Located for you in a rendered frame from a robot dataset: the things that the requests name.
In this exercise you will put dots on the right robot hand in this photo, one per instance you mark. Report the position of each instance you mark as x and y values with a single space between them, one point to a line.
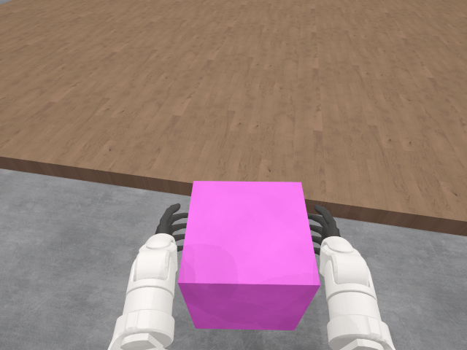
328 228

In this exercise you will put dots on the carton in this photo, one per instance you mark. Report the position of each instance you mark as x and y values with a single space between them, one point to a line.
248 259

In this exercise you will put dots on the robot left forearm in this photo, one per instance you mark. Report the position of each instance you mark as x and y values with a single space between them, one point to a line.
146 322

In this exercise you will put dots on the left robot hand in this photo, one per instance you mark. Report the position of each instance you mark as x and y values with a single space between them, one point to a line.
168 219

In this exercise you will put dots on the robot right forearm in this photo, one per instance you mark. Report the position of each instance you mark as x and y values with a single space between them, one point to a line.
355 322

